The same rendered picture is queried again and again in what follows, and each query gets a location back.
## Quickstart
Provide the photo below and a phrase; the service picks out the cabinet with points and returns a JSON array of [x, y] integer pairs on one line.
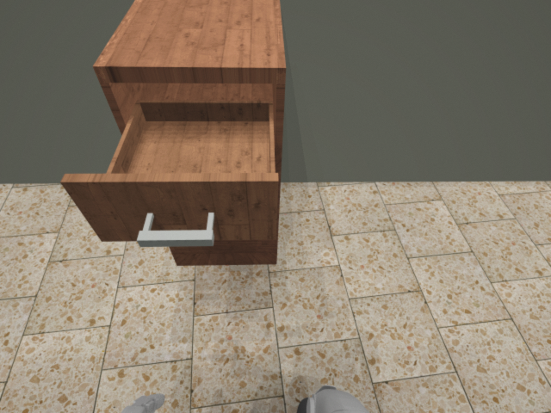
[[200, 50]]

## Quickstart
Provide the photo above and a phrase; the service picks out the handle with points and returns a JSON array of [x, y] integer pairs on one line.
[[148, 238]]

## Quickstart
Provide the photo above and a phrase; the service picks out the robot left hand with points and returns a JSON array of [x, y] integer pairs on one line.
[[146, 404]]

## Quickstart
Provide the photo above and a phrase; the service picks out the right robot shin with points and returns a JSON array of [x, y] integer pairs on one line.
[[326, 387]]

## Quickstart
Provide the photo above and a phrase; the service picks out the drawer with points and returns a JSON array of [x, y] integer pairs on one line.
[[181, 160]]

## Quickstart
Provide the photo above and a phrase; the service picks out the robot right thigh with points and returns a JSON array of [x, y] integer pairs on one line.
[[334, 401]]

